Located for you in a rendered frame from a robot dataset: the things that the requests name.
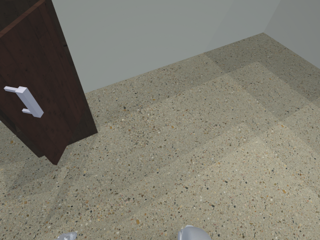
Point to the right robot thigh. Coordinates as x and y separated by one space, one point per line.
192 233

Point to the handle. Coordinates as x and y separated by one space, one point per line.
27 98

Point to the cupboard door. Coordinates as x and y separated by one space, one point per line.
32 56

